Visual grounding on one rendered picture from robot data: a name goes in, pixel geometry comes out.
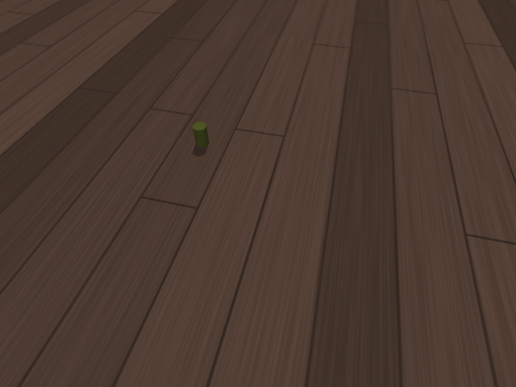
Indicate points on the can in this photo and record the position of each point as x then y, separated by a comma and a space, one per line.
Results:
200, 134

